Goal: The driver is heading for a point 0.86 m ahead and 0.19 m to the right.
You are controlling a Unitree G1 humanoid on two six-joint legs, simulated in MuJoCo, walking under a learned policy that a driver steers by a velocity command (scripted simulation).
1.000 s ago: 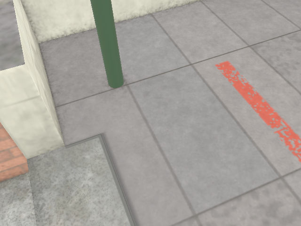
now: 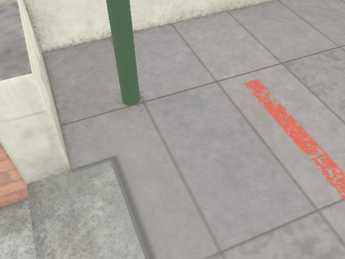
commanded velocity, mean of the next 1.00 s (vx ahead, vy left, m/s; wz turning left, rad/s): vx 0.14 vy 0.00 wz -0.01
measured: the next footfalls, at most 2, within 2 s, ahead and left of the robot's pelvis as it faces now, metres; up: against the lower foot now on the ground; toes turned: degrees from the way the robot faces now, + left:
left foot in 0.88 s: +0.31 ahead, +0.09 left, +0.00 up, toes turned +1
right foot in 1.44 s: +0.37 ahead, -0.21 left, +0.00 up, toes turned -19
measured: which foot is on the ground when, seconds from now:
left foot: down 0.00-0.56, up 0.58-0.86, down 0.88-1.00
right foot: down 0.00-0.90, up 0.92-1.00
